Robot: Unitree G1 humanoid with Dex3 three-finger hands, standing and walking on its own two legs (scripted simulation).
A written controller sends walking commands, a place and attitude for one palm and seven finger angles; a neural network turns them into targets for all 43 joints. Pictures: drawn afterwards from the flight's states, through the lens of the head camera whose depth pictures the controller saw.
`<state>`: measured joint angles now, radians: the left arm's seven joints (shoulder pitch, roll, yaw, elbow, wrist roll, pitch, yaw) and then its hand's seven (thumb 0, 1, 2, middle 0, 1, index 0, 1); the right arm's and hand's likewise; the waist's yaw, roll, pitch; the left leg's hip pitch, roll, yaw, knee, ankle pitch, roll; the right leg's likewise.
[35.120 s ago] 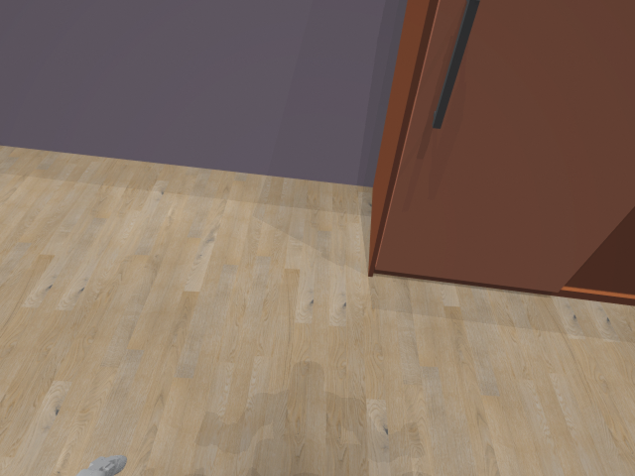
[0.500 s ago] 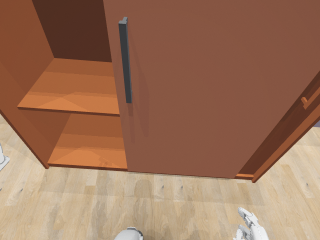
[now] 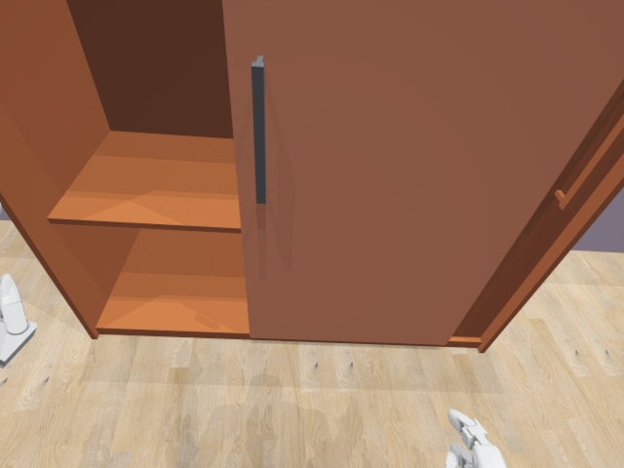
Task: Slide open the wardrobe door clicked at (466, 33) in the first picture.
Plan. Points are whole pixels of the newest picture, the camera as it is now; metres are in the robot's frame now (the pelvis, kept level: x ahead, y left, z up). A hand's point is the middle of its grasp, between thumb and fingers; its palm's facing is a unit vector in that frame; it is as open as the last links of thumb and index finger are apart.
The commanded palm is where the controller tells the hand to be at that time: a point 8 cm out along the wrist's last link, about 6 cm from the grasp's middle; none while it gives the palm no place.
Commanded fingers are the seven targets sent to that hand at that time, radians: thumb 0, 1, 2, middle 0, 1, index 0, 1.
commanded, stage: stop stepping back and stand still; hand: left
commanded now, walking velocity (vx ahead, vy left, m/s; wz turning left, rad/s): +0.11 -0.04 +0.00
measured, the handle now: (261, 137) +0.66 +0.15 +0.09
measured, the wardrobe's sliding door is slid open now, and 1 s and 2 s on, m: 0.53 0.53 0.53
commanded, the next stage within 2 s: let the arm hang, fingers relaxed in 0.72 s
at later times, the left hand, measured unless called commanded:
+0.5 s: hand (72, 285) +0.25 +0.27 +0.15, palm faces +0.37 -0.77 -0.52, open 7.4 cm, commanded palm +0.18 +0.30 +0.17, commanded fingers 0.00 0.90 0.90 -0.20 -0.30 -0.20 -0.30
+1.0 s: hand (130, 415) +0.20 +0.26 -0.07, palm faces +0.02 -0.91 -0.41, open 7.4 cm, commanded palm none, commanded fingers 0.00 0.90 0.90 -0.20 -0.30 -0.20 -0.30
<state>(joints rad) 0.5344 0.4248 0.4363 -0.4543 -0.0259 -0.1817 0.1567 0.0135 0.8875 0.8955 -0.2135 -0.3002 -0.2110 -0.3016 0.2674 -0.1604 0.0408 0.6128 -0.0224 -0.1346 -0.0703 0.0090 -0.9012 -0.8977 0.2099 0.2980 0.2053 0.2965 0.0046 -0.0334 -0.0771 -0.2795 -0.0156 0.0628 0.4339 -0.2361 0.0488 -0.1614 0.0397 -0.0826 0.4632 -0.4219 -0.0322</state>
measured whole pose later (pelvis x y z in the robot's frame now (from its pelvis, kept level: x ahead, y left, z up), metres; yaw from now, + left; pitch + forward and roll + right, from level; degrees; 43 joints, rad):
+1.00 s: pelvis +0.01 +0.02 -0.02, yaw +0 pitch +2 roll +0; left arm 0.23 0.33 0.07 0.44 0.02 0.03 -0.01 0.01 0.90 0.90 -0.20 -0.30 -0.20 -0.30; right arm 0.10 -0.32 -0.01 0.79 -0.02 -0.04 0.00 0.01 -0.91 -0.90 0.21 0.30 0.20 0.30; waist -0.01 0.06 -0.04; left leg -0.34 -0.03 0.06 0.59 -0.28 0.05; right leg -0.31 -0.01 -0.05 0.61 -0.33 -0.01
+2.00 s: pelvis +0.02 +0.02 +0.00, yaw +0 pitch +0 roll +0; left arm 0.20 0.17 0.01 1.14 0.01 -0.01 0.02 0.00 0.91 0.90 -0.20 -0.30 -0.20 -0.30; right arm 0.20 -0.17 0.01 1.13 -0.02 0.00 -0.03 0.00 -0.91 -0.90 0.20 0.30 0.20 0.30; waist 0.00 0.00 0.03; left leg -0.18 -0.02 0.04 0.38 -0.19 0.03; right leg -0.14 0.00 -0.06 0.38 -0.24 -0.02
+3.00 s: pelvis +0.04 -0.01 +0.00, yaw -1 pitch -1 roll +0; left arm 0.20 0.20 0.01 1.15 0.00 -0.02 0.02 0.01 0.90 0.90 -0.20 -0.30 -0.20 -0.30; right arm 0.20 -0.20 0.00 1.15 -0.02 0.00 -0.04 0.00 -0.91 -0.90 0.21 0.30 0.20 0.30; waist 0.00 0.00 0.04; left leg -0.13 0.01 0.04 0.35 -0.20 0.00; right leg -0.08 0.03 -0.06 0.34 -0.24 -0.05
